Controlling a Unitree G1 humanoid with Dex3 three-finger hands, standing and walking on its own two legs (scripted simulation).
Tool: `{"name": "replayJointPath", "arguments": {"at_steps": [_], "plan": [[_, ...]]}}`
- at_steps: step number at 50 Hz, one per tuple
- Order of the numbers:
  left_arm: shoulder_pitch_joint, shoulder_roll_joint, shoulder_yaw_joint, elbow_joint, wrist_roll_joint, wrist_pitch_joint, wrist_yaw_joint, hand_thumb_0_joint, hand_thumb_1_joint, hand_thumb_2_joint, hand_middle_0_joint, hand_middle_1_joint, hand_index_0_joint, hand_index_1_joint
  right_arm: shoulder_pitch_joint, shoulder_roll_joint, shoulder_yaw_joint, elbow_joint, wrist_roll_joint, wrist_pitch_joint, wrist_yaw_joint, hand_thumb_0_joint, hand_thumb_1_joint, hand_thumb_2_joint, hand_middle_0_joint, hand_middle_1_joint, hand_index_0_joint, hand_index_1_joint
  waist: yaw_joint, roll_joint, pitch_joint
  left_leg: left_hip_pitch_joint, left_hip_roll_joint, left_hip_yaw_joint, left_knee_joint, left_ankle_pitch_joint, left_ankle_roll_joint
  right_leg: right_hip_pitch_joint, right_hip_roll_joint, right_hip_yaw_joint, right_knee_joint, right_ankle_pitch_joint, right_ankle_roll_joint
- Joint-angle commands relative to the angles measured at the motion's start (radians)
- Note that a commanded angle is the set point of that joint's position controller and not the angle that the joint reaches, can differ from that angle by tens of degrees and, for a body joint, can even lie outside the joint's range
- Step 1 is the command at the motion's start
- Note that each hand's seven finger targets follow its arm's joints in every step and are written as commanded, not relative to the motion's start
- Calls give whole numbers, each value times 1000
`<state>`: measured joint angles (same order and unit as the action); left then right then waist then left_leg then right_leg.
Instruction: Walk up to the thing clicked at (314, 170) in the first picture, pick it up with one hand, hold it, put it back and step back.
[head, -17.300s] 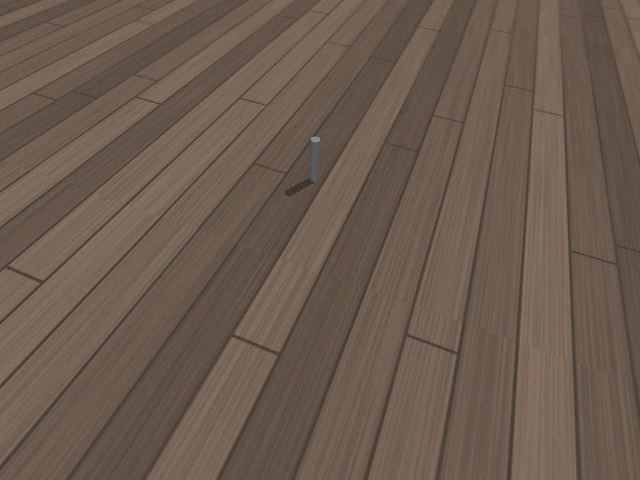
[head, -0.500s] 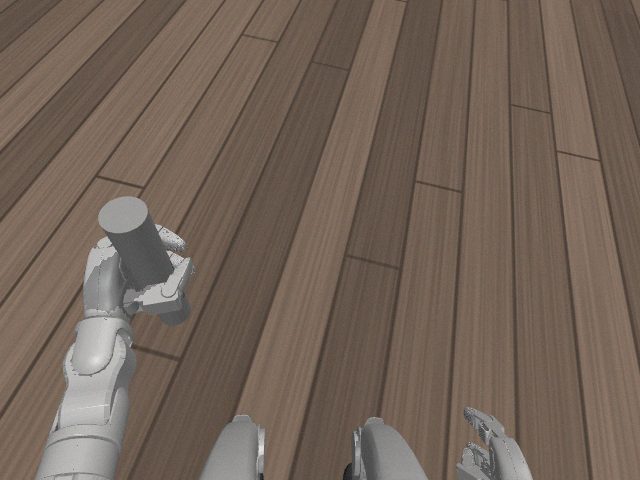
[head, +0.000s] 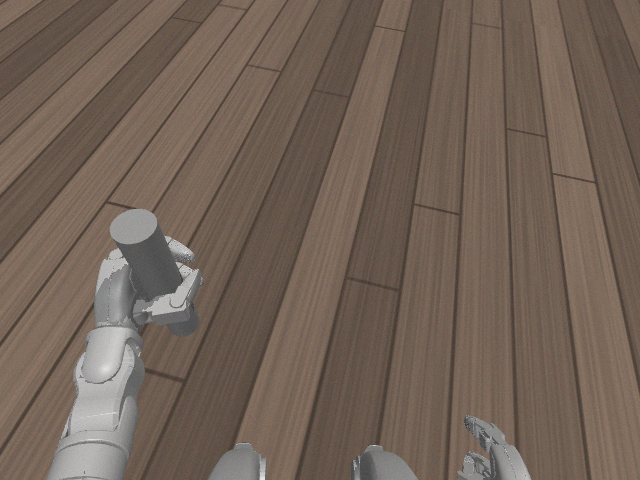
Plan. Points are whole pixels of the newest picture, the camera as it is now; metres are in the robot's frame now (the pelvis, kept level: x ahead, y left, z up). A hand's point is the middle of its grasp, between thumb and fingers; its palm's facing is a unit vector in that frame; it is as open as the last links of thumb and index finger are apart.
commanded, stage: lift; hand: left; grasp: from the side
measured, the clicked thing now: (164, 283) +0.34 +0.19 +0.03
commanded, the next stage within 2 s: hold in 0.12 s
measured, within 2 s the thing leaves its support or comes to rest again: neither
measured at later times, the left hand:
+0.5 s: hand (178, 273) +0.34 +0.16 +0.06, palm faces +0.08 -1.00 -0.01, open 5.6 cm
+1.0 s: hand (173, 268) +0.34 +0.16 +0.07, palm faces +0.08 -1.00 -0.01, open 5.6 cm
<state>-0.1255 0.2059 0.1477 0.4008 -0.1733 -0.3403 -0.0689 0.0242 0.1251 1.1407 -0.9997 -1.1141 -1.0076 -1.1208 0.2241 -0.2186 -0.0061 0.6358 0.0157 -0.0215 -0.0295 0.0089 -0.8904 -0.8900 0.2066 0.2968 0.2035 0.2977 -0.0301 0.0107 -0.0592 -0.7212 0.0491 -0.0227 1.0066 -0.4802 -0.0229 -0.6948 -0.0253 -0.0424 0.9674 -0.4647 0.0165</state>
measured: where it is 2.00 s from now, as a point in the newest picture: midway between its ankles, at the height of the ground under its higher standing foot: outside the picture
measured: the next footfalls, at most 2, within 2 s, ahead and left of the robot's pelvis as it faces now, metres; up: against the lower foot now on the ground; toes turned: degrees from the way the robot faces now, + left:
none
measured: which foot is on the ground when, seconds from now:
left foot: down 0.00-1.00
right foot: down 0.00-1.00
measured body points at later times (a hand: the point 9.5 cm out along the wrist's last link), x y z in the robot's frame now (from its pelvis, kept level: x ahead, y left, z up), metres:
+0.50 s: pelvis +0.01 +0.00 +0.02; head +0.06 +0.00 +0.46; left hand +0.33 +0.22 +0.06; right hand +0.13 -0.25 -0.10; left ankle +0.01 +0.13 -0.68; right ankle +0.01 -0.13 -0.68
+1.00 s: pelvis +0.01 +0.00 +0.02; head +0.05 +0.00 +0.47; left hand +0.32 +0.22 +0.08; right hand +0.14 -0.25 -0.08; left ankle +0.01 +0.13 -0.68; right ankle +0.01 -0.13 -0.68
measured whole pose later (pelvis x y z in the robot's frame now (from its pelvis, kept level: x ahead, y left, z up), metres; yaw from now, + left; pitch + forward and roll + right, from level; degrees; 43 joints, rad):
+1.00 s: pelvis +0.01 +0.00 +0.02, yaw +0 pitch +6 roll -1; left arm -0.13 0.19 0.14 0.43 -0.17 -0.34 -0.07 0.02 0.13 1.14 -1.00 -1.12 -1.01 -1.12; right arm 0.23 -0.21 -0.01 0.65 0.02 0.00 -0.03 0.01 -0.90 -0.89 0.21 0.30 0.20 0.30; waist -0.02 0.01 -0.02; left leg -0.52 0.05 -0.01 0.84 -0.42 -0.02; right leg -0.50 -0.03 -0.04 0.81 -0.41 0.02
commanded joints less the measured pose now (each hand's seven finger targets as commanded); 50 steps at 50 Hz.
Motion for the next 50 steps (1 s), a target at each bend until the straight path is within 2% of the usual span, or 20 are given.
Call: {"name": "replayJointPath", "arguments": {"at_steps": [1, 4, 6, 7, 8, 13, 15, 17, 18, 19, 23, 25, 27, 29, 37, 41, 46, 48, 49, 50], "plan": [[-304, 145, 58, -298, -16, -93, -4, 0, 525, 1266, -1292, -1363, -1302, -1361, 13, -142, -53, -110, -4, -36, -6, 0, -891, -895, 200, 300, 200, 300, -4, 43, -352, 232, -29, 7, -159, 340, 21, 181, 35, -2, -135, 358, -28], [-234, 119, 55, -193, -18, -83, -11, 0, 546, 1251, -1275, -1341, -1287, -1338, 9, -138, -52, -102, -2, -32, -7, 0, -885, -893, 200, 300, 200, 300, -7, -9, -290, 195, -34, 19, -168, 296, 27, 204, 33, 5, -162, 341, -19], [-319, 144, 58, -297, -20, -99, -12, 0, 541, 1268, -1286, -1357, -1295, -1356, 6, -138, -52, -109, -4, -30, -6, 0, -889, -895, 200, 300, 200, 300, -2, 30, -329, 217, -35, 19, -174, 314, 24, 222, 31, 5, -162, 357, -21], [-269, 152, 75, -241, -16, -93, -13, 0, 540, 1267, -1297, -1364, -1307, -1362, 9, -136, -52, -102, -5, -25, -10, 0, -891, -895, 200, 300, 200, 300, 3, 29, -328, 226, -37, 22, -173, 328, 24, 228, 32, 7, -165, 367, -21], [-244, 126, 58, -201, -16, -87, -16, 0, 535, 1273, -1295, -1367, -1306, -1365, 12, -140, -52, -104, -4, -23, -8, 0, -885, -894, 200, 300, 200, 300, -8, 14, -314, 227, -35, 21, -179, 323, 25, 221, 34, 5, -169, 363, -21], [-290, 158, 74, -257, -13, -99, -17, 0, 548, 1178, -1316, -1341, -1327, -1333, 4, -135, -53, -107, -4, -19, -10, 0, -906, -896, 200, 300, 200, 300, 8, 27, -321, 237, -39, 31, -191, 329, 26, 260, 27, 13, -190, 383, -17], [-284, 115, 43, -252, -17, -96, -17, 0, 566, 1189, -1317, -1347, -1328, -1339, -2, -134, -51, -113, -5, -21, -10, 0, -904, -896, 200, 300, 200, 300, -3, 15, -294, 242, -39, 33, -199, 315, 26, 254, 30, 12, -199, 372, -16], [-262, 125, 69, -209, -21, -91, -11, 0, 544, 1174, -1313, -1335, -1324, -1328, -2, -135, -51, -103, -4, -19, -12, 0, -906, -896, 200, 300, 200, 300, -3, -3, -274, 236, -40, 30, -202, 323, 28, 258, 30, 9, -204, 381, -14], [-226, 103, 55, -176, -22, -85, -12, 0, 549, 1184, -1310, -1342, -1321, -1334, 5, -132, -50, -100, -6, -17, -9, 0, -906, -896, 200, 300, 200, 300, -4, -19, -290, 237, -38, 29, -202, 340, 29, 276, 30, 8, -201, 396, -14], [-276, 140, 70, -235, -16, -93, -10, 0, 555, 1191, -1315, -1345, -1325, -1339, -2, -138, -53, -105, -4, -18, -9, 0, -905, -896, 200, 300, 200, 300, 4, 16, -286, 255, -38, 33, -210, 342, 27, 265, 32, 9, -203, 393, -16], [-269, 104, 42, -212, -13, -95, -10, 0, 611, 1212, -1333, -1358, -1341, -1352, 1, -135, -52, -102, -6, -13, -8, 0, -904, -897, 200, 300, 200, 300, -6, 20, -270, 282, -34, 23, -228, 351, 21, 258, 38, -1, -204, 374, -23], [-283, 131, 65, -219, -12, -93, -7, 0, 596, 1219, -1346, -1377, -1356, -1370, -6, -138, -55, -102, -6, -13, -10, 0, -907, -897, 200, 300, 200, 300, 2, 18, -293, 285, -36, 26, -229, 353, 23, 276, 35, 3, -215, 387, -20], [-273, 102, 37, -196, -12, -87, -10, 0, 566, 1213, -1342, -1375, -1352, -1369, -2, -137, -51, -106, -5, -14, -8, 0, -908, -898, 200, 300, 200, 300, -8, -2, -263, 281, -34, 27, -238, 348, 24, 283, 35, 3, -221, 384, -19], [-320, 137, 56, -261, -8, -95, -7, 0, 597, 1215, -1340, -1368, -1349, -1362, -8, -134, -52, -104, -5, -12, -11, 0, -904, -897, 200, 300, 200, 300, 2, 36, -283, 305, -36, 29, -243, 353, 22, 281, 32, 6, -228, 387, -19], [-244, 90, 31, -182, -10, -75, -6, 0, 584, 1203, -1328, -1358, -1338, -1351, -26, -135, -52, -114, -2, -17, -6, 0, -901, -897, 200, 300, 200, 300, 0, 5, -237, 305, -32, 23, -284, 295, 20, 283, 38, -6, -252, 325, -22], [-316, 132, 48, -270, -11, -86, -4, 0, 597, 1219, -1329, -1370, -1340, -1363, -13, -140, -53, -106, -3, -18, -6, 0, -901, -898, 200, 300, 200, 300, 4, 34, -286, 343, -33, 22, -284, 347, 17, 315, 37, -5, -250, 365, -24], [-288, 98, 35, -197, -11, -75, 4, 0, 596, 1221, -1329, -1368, -1338, -1363, -18, -134, -50, -99, -3, -25, -6, 0, -901, -898, 200, 300, 200, 300, -3, -8, -214, 317, -34, 29, -291, 319, 23, 300, 33, 0, -268, 355, -18], [-336, 120, 29, -254, 0, -83, 3, 0, 602, 1217, -1318, -1354, -1326, -1350, -21, -128, -47, -106, -5, -21, -8, 0, -897, -898, 200, 300, 200, 300, 2, 35, -264, 346, -39, 33, -286, 342, 21, 317, 29, 5, -270, 377, -18], [-259, 88, 21, -146, -1, -68, -3, 0, 606, 1217, -1333, -1366, -1342, -1360, -20, -133, -48, -99, -3, -22, -8, 0, -899, -898, 200, 300, 200, 300, -9, -13, -208, 323, -35, 28, -295, 322, 22, 302, 33, -3, -272, 355, -17], [-295, 108, 37, -192, -7, -75, -5, 0, 597, 1230, -1336, -1379, -1347, -1372, -27, -135, -51, -100, -4, -25, -5, 0, -896, -897, 200, 300, 200, 300, 5, 7, -205, 316, -36, 29, -297, 312, 22, 299, 32, -1, -275, 347, -18]]}}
